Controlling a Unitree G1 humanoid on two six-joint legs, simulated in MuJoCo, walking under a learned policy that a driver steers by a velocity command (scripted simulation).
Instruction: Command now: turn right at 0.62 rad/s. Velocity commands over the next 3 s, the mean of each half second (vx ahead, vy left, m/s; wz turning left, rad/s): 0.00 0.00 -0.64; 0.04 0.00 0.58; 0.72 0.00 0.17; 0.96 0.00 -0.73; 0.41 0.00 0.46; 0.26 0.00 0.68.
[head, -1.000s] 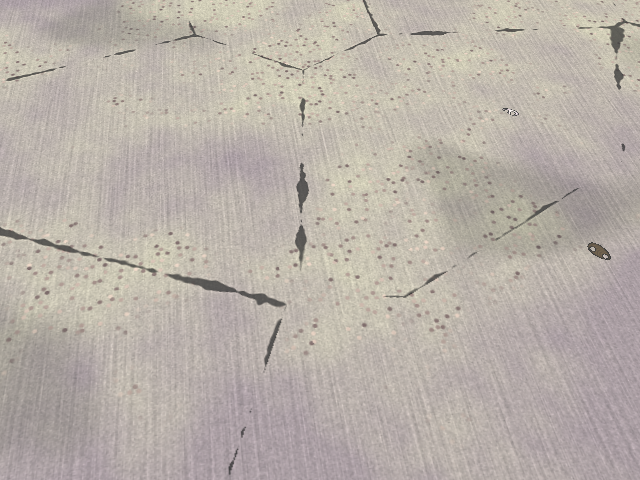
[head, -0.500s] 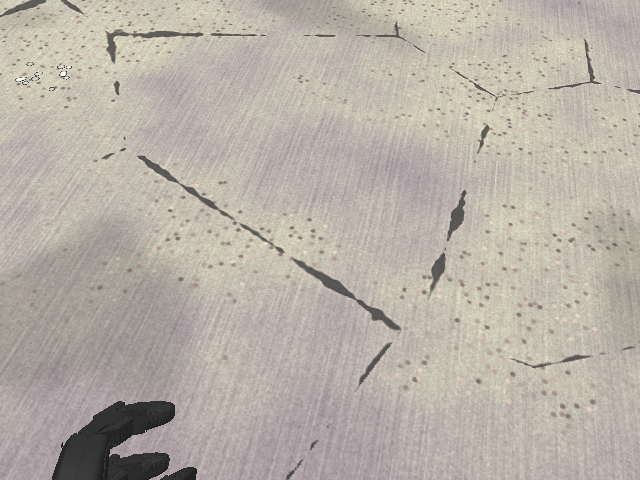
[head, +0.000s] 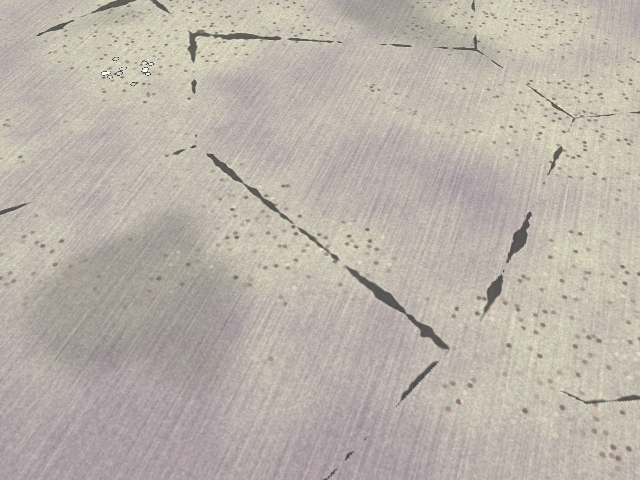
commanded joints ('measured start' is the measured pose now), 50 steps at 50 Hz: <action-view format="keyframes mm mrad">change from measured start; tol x32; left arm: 1 -124 166 65 -137 13 -41 -7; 50 -371 159 55 -104 4 -151 -59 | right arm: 1 78 -163 -61 -36 -24 -23 -12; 50 202 -258 -85 -82 56 -10 10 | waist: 1 -79 215 -66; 18 -68 180 -68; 21 -7 -394 -338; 44 -75 -84 -100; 47 -166 375 -314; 50 -141 69 -89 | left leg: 1 309 448 -377 -178 198 207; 17 95 414 105 -49 236 99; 22 -539 138 -32 854 -443 -145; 42 -247 97 155 272 -128 -30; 46 356 175 -140 -42 343 167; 47 555 389 -705 -154 60 408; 50 387 348 -575 -291 -472 303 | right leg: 1 -466 -39 42 465 -142 67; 6 -391 -98 -101 661 144 140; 18 32 -81 -263 -57 95 1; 21 713 -552 464 -248 1019 -388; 27 135 -327 -108 -322 629 -197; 44 325 -455 -315 -127 659 -99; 45 240 -399 -377 48 678 -41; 47 -449 -99 -215 623 -280 81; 50 -587 -159 -35 544 -36 22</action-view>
